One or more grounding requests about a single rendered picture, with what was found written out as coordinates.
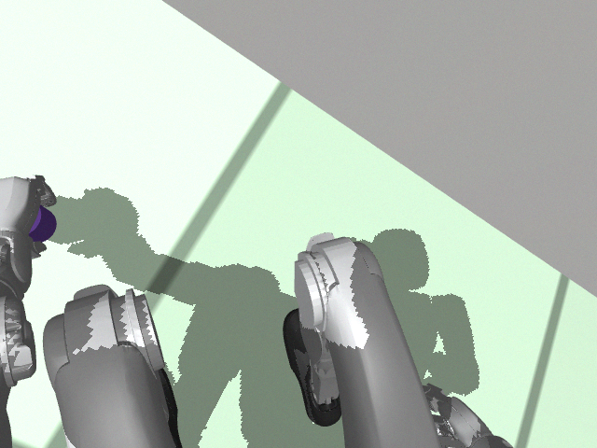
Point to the right robot hand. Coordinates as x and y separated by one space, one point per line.
457 425

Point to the left robot hand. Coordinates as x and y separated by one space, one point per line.
20 199

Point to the right robot foot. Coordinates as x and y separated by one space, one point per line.
322 415

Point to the left robot arm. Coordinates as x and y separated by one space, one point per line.
17 342

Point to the left robot foot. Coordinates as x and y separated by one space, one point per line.
172 408

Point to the tin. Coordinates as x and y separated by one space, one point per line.
44 226

